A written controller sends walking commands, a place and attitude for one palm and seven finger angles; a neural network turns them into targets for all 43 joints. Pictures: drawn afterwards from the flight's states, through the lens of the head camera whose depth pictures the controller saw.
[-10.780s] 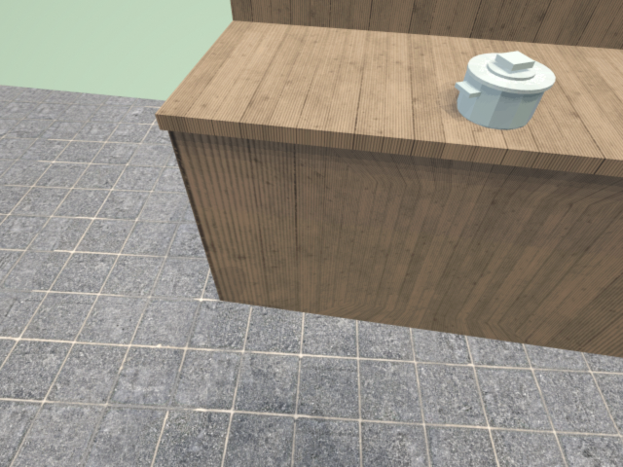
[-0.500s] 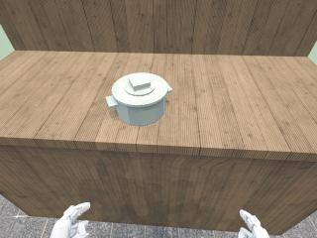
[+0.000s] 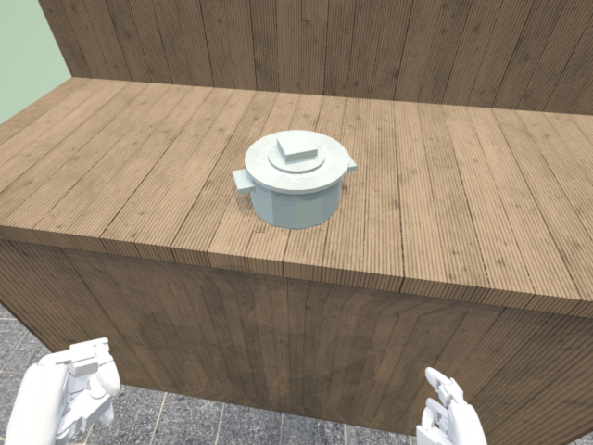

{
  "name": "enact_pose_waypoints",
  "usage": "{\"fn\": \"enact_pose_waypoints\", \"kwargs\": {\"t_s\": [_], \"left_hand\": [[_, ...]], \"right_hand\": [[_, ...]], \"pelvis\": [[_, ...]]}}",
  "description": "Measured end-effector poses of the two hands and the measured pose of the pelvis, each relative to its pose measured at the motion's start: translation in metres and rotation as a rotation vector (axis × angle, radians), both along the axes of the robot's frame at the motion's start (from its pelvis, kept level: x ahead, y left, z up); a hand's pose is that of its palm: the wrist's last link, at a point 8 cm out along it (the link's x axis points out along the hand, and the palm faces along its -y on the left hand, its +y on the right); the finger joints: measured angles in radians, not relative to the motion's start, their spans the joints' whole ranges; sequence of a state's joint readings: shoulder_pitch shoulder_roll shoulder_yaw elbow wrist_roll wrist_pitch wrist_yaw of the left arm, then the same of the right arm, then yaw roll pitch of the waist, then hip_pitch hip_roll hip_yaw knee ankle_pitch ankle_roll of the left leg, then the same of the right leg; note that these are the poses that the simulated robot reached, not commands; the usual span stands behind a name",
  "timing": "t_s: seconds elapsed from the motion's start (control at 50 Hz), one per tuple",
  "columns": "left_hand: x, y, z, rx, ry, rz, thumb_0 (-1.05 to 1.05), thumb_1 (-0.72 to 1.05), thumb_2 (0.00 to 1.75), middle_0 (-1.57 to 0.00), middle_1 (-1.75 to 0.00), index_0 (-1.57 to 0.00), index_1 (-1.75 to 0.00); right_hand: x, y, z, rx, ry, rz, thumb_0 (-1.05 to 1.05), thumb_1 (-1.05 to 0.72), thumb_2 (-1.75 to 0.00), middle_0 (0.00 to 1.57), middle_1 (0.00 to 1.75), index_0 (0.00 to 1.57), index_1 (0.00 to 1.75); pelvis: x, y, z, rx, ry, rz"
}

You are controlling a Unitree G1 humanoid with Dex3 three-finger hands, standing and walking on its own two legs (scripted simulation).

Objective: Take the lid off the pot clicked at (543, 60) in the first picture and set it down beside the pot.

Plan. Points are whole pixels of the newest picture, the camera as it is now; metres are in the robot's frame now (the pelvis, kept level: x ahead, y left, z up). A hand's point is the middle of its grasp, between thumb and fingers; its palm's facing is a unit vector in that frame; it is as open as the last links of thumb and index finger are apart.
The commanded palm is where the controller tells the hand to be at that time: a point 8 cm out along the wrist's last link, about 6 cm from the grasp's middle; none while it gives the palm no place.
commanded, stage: raise the hand higher, near the body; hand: left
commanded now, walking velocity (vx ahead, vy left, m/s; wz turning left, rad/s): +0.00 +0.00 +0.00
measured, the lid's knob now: (296, 146) +0.52 +0.08 +0.15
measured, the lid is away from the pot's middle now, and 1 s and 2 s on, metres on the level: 0.00 0.00 0.00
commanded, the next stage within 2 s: reach forward and open the fingers in 0.76 s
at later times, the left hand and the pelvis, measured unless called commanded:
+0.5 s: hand (107, 344) +0.17 +0.22 +0.14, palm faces +0.33 -0.83 -0.44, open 3.1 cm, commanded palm +0.11 +0.26 +0.16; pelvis +0.01 -0.01 +0.00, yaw -1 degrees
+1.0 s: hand (100, 289) +0.20 +0.23 +0.18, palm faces +0.35 -0.38 -0.86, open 3.0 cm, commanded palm +0.16 +0.26 +0.21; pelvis +0.01 -0.01 +0.00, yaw -1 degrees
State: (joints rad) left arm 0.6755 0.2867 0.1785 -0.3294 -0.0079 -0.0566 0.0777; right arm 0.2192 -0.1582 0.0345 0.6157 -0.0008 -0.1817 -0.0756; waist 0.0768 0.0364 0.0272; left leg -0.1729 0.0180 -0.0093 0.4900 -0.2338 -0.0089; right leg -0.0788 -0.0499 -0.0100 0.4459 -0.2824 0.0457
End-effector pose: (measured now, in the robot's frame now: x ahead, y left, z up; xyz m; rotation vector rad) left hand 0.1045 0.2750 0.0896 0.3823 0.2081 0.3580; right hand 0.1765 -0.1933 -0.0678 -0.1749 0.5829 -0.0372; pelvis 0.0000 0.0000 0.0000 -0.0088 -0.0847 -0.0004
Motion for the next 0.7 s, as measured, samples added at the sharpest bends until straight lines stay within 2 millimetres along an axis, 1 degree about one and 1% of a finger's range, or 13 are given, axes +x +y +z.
{"fn": "enact_pose_waypoints", "kwargs": {"t_s": [0.06, 0.14, 0.22, 0.36, 0.52, 0.7], "left_hand": [[0.004, 0.002, 0.013, 0.043, -0.025, -0.013, 0.02, 0.9, 0.9, -1.28, -1.47, -1.27, -1.47], [0.008, -0.002, 0.024, 0.068, -0.053, -0.044, 0.02, 0.9, 0.9, -1.29, -1.49, -1.28, -1.49], [0.011, -0.004, 0.034, 0.091, -0.087, -0.06, 0.02, 0.9, 0.9, -1.3, -1.5, -1.29, -1.5], [0.018, -0.008, 0.05, 0.113, -0.161, -0.066, 0.02, 0.89, 0.9, -1.3, -1.5, -1.3, -1.5], [0.026, -0.014, 0.07, 0.145, -0.248, -0.081, 0.02, 0.89, 0.9, -1.31, -1.5, -1.3, -1.5], [0.035, -0.016, 0.093, 0.19, -0.334, -0.086, 0.02, 0.89, 0.9, -1.31, -1.5, -1.3, -1.5]], "right_hand": [[-0.006, -0.001, -0.006, 0.008, 0.021, -0.014, 0.01, -0.9, -0.9, 0.2, 0.3, 0.21, 0.3], [-0.007, -0.007, -0.007, 0.005, 0.018, -0.032, 0.01, -0.9, -0.9, 0.2, 0.3, 0.21, 0.3], [0.0, -0.016, -0.003, -0.009, -0.005, -0.049, 0.01, -0.9, -0.9, 0.2, 0.3, 0.21, 0.3], [0.019, -0.025, 0.01, -0.03, -0.065, -0.046, 0.01, -0.9, -0.9, 0.2, 0.3, 0.21, 0.3], [0.035, -0.023, 0.017, -0.019, -0.094, -0.025, 0.01, -0.9, -0.9, 0.2, 0.3, 0.2, 0.3], [0.035, -0.019, 0.01, -0.001, -0.059, -0.007, 0.01, -0.9, -0.9, 0.2, 0.3, 0.21, 0.3]], "pelvis": [[0.001, 0.001, 0.0, 0.001, 0.0, -0.006], [0.003, 0.002, 0.0, 0.003, 0.004, -0.012], [0.005, 0.001, 0.0, 0.003, 0.005, -0.015], [0.008, -0.002, 0.001, 0.002, 0.005, -0.016], [0.013, -0.007, 0.001, 0.002, 0.004, -0.014], [0.015, -0.011, 0.002, 0.002, 0.004, -0.013]]}}
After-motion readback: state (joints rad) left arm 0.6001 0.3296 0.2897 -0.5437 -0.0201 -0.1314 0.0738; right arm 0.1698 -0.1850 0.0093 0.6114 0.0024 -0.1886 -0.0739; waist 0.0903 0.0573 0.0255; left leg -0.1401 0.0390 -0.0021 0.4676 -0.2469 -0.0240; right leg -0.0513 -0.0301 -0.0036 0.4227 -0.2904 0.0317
